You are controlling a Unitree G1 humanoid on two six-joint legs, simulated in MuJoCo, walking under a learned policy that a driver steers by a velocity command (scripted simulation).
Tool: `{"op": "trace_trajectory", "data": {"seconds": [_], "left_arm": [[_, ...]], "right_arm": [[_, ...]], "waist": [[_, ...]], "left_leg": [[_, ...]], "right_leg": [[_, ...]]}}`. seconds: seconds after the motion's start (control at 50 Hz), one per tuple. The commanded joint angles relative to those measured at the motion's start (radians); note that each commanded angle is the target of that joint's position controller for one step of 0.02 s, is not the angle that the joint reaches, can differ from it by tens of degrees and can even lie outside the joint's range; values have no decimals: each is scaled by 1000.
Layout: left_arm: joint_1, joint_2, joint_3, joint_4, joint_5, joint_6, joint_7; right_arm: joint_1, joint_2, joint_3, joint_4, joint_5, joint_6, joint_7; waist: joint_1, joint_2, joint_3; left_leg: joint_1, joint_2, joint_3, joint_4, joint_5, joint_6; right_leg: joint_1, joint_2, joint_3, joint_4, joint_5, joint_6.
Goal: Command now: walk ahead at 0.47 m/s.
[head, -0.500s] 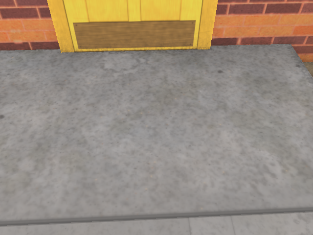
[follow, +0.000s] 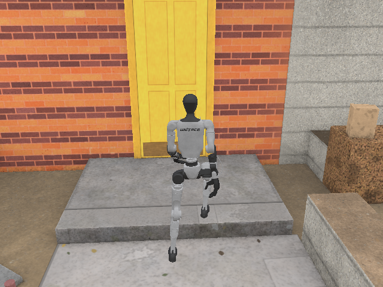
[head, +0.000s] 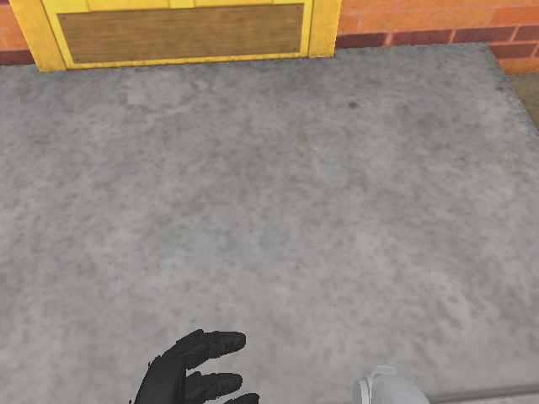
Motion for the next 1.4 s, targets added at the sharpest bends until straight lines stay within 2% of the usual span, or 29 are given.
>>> {"op": "trace_trajectory", "data": {"seconds": [0.02, 0.04, 0.06, 0.08, 0.12, 0.16, 0.18, 0.22, 0.3, 0.38, 0.52, 0.58, 0.64, 0.66, 0.68, 0.7, 0.74, 0.78, 0.88, 0.94, 1.02, 1.08, 1.1, 1.12, 1.14, 1.18, 1.2, 1.3, 1.4], "left_arm": [[289, 329, 145, -26, -12, -7, 6], [453, 445, 178, 68, 32, 1, -4], [574, 469, 180, 170, 49, 18, -1], [502, 352, 156, 178, 54, 20, 9], [344, 174, 117, 259, 21, 4, -25], [277, 54, 97, 329, 73, -12, -32], [290, 36, 95, 362, 69, -19, -29], [290, 51, 96, 392, 50, -32, -31], [287, 147, 98, 389, 52, -51, 14], [412, 270, 126, 413, 47, -58, 70], [466, 285, 149, 383, 31, -4, 79], [447, 335, 164, 359, 27, 8, 75], [398, 391, 185, 321, 22, 36, 84], [371, 393, 186, 290, 14, 25, 82], [421, 250, 150, 231, 50, -6, 63], [429, 271, 144, 198, 27, -47, 47], [258, 329, 162, 130, 0, -69, 45], [245, 340, 176, 116, 20, -47, 61], [237, 270, 164, 73, 35, 0, 74], [179, 268, 161, 61, 34, 13, 74], [78, 296, 173, 19, 16, 18, 56], [142, 319, 201, 21, 19, -12, 47], [216, 366, 219, 31, 25, -23, 55], [293, 423, 233, 34, 43, -23, 66], [368, 469, 251, 66, 56, -22, 60], [311, 345, 223, 40, 20, -23, 66], [295, 336, 217, 32, 28, -19, 67], [311, 347, 216, 84, 48, -22, 66], [338, 383, 223, 131, 38, -12, 66]], "right_arm": [[16, -360, -65, -30, -31, 1, 3], [23, -241, -46, -81, -44, -13, 1], [87, -106, -31, -81, -45, -53, 39], [74, -94, -57, -73, -16, -77, 78], [-295, -66, -40, -271, -5, -67, 76], [-290, -89, -38, -311, 9, -40, 67], [-256, -80, -33, -310, 19, -29, 66], [-227, -50, -14, -313, 17, -10, 62], [-381, -157, -40, -377, -15, 0, 58], [-483, -167, -56, -390, 5, -1, 75], [-673, -123, -57, -459, 4, -13, 114], [-666, -146, -70, -485, 2, -16, 128], [-379, -255, -130, -432, 2, -17, 124], [-247, -314, -160, -405, -13, -16, 103], [-202, -415, -174, -407, -43, -11, 73], [-226, -397, -165, -442, -57, -18, 63], [-317, -304, -144, -470, -23, -24, 58], [-390, -269, -129, -500, -5, -25, 52], [-391, -325, -142, -525, -26, -7, 28], [-385, -344, -149, -530, -11, 27, 13], [-366, -325, -144, -538, 0, 37, 18], [-373, -295, -135, -548, -7, 27, 21], [-362, -245, -120, -558, -16, 21, 20], [-339, -173, -99, -576, -20, 14, 18], [-323, -214, -104, -630, -8, -2, 23], [-366, -321, -137, -599, -14, 3, 28], [-396, -308, -133, -596, -30, 9, 29], [-433, -242, -114, -603, -22, 7, 46], [-531, -209, -99, -623, -14, 3, 58]], "waist": [[309, 347, -274], [281, -60, -380], [198, -473, -535], [159, -288, -465], [103, -100, -72], [13, -79, -14], [-11, -86, -6], [-56, -85, 18], [-29, -135, 23], [55, -101, -11], [147, -81, 84], [117, -141, 62], [-37, -184, -73], [-109, -147, -138], [-28, 127, -249], [-12, 112, -462], [-15, -23, -268], [46, -100, -142], [84, -27, -121], [60, 50, -184], [24, 87, -176], [73, 118, -128], [90, 82, -151], [89, -112, -180], [69, -387, -160], [90, -189, -65], [87, -135, -59], [90, -166, -32], [126, -170, -21]], "left_leg": [[-108, 101, -41, 472, 1743, 121], [-369, -14, -102, 820, 1164, 91], [-562, -261, -227, 1205, 66, 73], [-666, -279, -368, 1578, 18, 73], [-906, -182, -209, 1735, 55, 153], [-906, -128, -233, 1782, 129, 220], [-948, -128, -251, 1781, 151, 241], [-1043, -132, -259, 1709, 215, 249], [-959, -132, -116, 1222, 415, 144], [-1032, -87, -66, 955, 456, 94], [-1122, -64, 14, 611, 284, 96], [-904, -141, 139, 537, 185, 129], [-547, -242, 164, 429, 173, 196], [-269, -205, 48, 356, 307, 234], [161, 96, -368, 471, 693, 390], [231, 263, -741, 351, 780, 548], [5, 149, -437, 309, 811, 418], [-226, 70, -332, 246, 732, 356], [-455, -17, -227, 254, 838, 319], [-491, -58, -218, 304, 720, 264], [-464, -33, -369, 316, 194, 240], [-493, -61, -443, 402, -27, 200], [-578, -108, -410, 527, -147, 158], [-776, -226, -240, 794, -317, 92], [-1036, -227, -172, 986, -384, 65], [-1076, -132, -183, 1141, -206, 32], [-1064, -118, -152, 1165, -153, 25], [-996, -67, -106, 1079, 32, -9], [-970, -52, -75, 845, 163, -17]], "right_leg": [[813, 136, 120, -385, -41, -92], [1081, -63, 597, -611, -6, -196], [1230, -244, 1139, -1076, -122, -255], [1112, -312, 1245, -1164, -176, -220], [736, -246, 814, -1058, -223, -121], [604, -167, 501, -1000, -87, -68], [642, -140, 415, -1044, -23, -50], [657, -114, 254, -1068, 118, -11], [635, -33, -8, -1233, 365, 11], [929, -113, 28, -1286, 397, -22], [1296, -219, 0, -1247, 459, -34], [1285, -200, -74, -1109, 994, -30], [1238, -164, -86, -706, 1328, -7], [1031, -108, -69, -468, 1099, 35], [546, 64, -38, -55, 48, 102], [458, 171, 210, 185, -269, 119], [401, 55, 287, 75, -121, 87], [437, 17, 261, -41, -61, 104], [528, 51, 214, -388, 34, 171], [627, 99, 204, -574, 187, 180], [653, 105, 242, -739, 187, 158], [797, 103, 227, -928, 190, 96], [932, -12, 316, -965, 130, 45], [1113, -211, 559, -1038, 42, -50], [1181, -366, 977, -1151, -168, -184], [1095, -288, 781, -1138, -266, -142], [1059, -242, 686, -1147, -228, -116], [967, -161, 361, -1214, 114, -101], [1028, -174, 210, -1219, 261, -89]]}}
